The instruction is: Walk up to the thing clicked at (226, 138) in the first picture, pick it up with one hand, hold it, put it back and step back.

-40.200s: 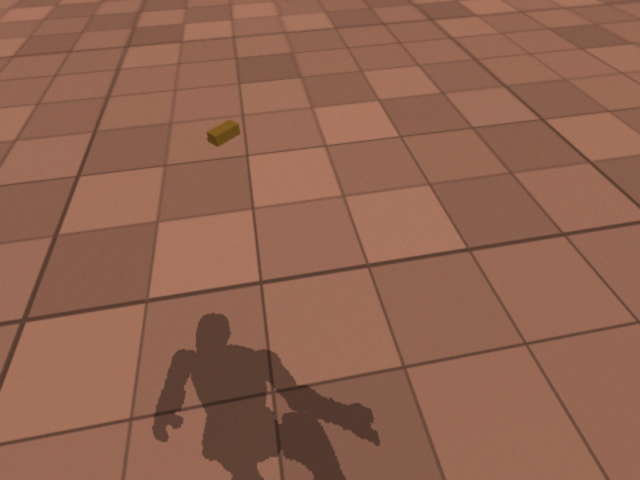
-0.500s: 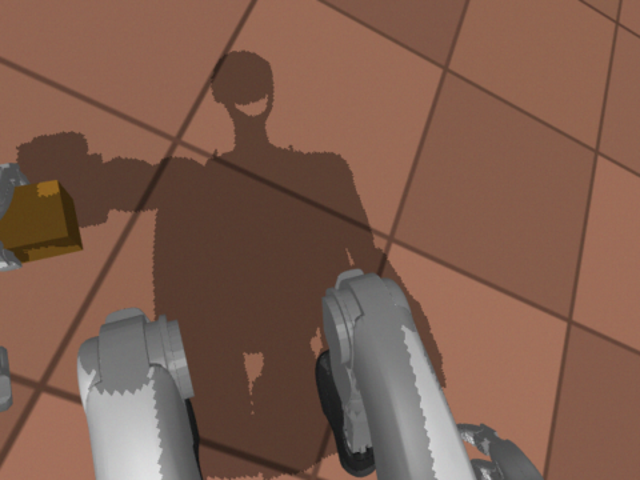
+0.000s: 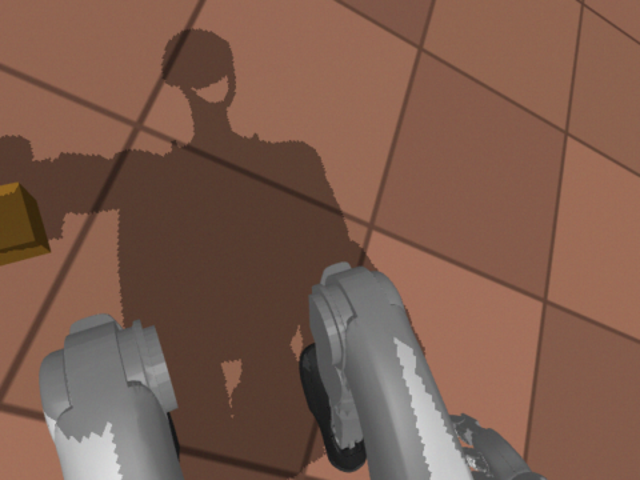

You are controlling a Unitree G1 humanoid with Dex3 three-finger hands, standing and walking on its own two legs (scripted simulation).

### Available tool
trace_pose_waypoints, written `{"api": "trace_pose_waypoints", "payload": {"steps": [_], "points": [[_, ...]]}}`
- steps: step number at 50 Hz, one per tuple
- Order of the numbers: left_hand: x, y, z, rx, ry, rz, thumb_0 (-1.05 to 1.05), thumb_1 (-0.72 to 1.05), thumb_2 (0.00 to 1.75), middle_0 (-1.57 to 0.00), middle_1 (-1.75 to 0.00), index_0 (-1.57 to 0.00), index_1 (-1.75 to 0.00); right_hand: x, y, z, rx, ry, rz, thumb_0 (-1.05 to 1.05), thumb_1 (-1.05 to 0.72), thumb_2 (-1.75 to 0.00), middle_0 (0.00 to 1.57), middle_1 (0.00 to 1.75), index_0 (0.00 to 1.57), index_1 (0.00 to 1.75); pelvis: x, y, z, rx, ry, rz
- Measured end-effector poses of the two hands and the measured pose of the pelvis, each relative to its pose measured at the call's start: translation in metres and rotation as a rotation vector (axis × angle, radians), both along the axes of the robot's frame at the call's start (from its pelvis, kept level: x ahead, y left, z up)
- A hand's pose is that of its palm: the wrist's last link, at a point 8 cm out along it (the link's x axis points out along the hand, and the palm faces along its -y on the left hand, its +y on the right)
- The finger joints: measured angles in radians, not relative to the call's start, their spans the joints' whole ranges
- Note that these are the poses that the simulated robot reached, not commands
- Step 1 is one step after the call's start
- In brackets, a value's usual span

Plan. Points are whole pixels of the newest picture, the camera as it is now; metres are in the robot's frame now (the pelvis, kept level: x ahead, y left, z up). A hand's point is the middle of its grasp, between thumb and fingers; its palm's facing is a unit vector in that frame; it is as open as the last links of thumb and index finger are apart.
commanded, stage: rest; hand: left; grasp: from above
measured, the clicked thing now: out of the picture +0.43 +0.36 -0.24
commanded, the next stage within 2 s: open in 0.92 s
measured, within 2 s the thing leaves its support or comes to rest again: rests again in 0.58 s
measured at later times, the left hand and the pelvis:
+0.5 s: hand out of the picture +0.43 +0.34 -0.23, palm faces -0.43 -0.16 -0.89, open 10.4 cm; pelvis +0.00 +0.01 -0.01, yaw -2 degrees
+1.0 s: hand out of the picture +0.43 +0.35 -0.24, palm faces -0.42 -0.16 -0.89, open 10.4 cm; pelvis -0.01 +0.01 -0.01, yaw -4 degrees
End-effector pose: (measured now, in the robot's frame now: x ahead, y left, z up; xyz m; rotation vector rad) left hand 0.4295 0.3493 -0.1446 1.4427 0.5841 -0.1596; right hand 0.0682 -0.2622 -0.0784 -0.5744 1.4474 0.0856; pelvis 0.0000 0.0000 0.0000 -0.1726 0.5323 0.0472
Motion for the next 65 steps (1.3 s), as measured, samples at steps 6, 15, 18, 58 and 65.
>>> {"api": "trace_pose_waypoints", "payload": {"steps": [6,15,18,58,65], "points": [[0.002,-0.003,-0.009,-0.014,-0.010,-0.003,-0.01,-0.07,0.51,-0.65,-0.61,-0.69,-0.55,-0.004,0.001,0.003,-0.005,0.007,0.019,0.00,-0.90,-0.89,0.20,0.30,0.21,0.30,0.000,0.000,-0.003,-0.007,-0.014,-0.006],[0.003,-0.005,-0.017,-0.007,-0.019,-0.003,-0.01,-0.07,0.51,-0.65,-0.60,-0.70,-0.55,-0.006,-0.001,0.006,-0.012,0.005,0.049,0.00,-0.90,-0.89,0.20,0.30,0.21,0.30,-0.001,0.002,-0.006,-0.017,-0.033,-0.016],[0.004,-0.004,-0.019,-0.003,-0.022,0.002,-0.01,-0.07,0.51,-0.66,-0.60,-0.71,-0.54,-0.006,0.000,0.007,-0.012,0.003,0.062,0.00,-0.90,-0.89,0.20,0.30,0.21,0.30,-0.001,0.003,-0.007,-0.021,-0.038,-0.019],[0.001,0.003,-0.034,-0.013,-0.016,0.014,-0.01,-0.07,0.52,-0.65,-0.60,-0.69,-0.55,-0.013,0.019,0.019,0.015,-0.003,0.167,0.00,-0.90,-0.89,0.20,0.30,0.21,0.30,-0.007,0.010,-0.010,-0.062,-0.092,-0.036],[0.000,0.002,-0.037,-0.015,-0.012,0.002,-0.01,-0.07,0.61,-0.54,-0.67,-0.57,-0.64,-0.017,0.020,0.018,0.023,0.007,0.176,0.00,-0.90,-0.89,0.20,0.30,0.21,0.30,-0.008,0.010,-0.011,-0.062,-0.099,-0.038]]}}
